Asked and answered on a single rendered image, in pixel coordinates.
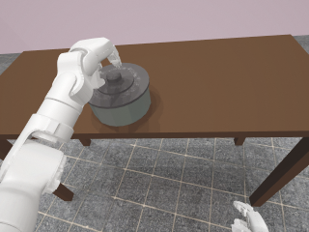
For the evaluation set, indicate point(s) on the left robot hand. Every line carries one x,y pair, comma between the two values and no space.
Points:
103,48

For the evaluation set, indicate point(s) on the lid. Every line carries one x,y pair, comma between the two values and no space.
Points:
133,85

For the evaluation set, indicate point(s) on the right robot hand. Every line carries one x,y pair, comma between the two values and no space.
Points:
254,222

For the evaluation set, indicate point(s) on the table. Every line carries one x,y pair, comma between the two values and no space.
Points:
247,87

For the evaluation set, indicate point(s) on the knob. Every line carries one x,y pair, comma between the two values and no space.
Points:
113,77

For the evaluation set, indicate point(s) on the pot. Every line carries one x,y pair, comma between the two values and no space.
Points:
125,115

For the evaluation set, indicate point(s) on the left robot upper arm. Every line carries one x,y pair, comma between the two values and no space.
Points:
35,170

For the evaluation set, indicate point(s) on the left robot forearm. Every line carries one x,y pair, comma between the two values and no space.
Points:
64,102

